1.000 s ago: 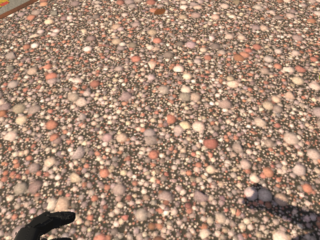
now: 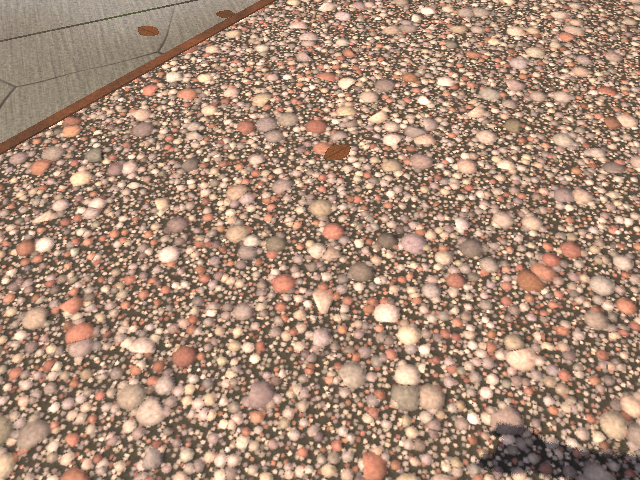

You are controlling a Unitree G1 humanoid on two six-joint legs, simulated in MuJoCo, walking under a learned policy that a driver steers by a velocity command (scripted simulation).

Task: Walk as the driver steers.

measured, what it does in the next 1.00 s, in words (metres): steps on the spot: left foot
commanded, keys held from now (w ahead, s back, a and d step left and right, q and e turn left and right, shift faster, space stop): no key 0.68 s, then q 0.32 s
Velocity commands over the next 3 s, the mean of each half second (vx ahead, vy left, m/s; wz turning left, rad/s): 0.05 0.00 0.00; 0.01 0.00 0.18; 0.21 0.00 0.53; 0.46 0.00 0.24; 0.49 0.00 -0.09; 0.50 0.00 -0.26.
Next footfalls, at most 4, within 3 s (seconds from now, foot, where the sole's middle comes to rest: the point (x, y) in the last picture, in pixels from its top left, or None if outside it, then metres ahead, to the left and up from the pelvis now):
0.22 left None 0.07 0.14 -0.77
1.24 left None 0.04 0.14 -0.77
1.74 right None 0.45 0.07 -0.77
2.22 left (115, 439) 0.59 0.45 -0.77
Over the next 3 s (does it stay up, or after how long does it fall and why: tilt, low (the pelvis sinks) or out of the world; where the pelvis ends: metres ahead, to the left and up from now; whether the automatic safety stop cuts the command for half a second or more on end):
stays up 0.91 0.42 0.01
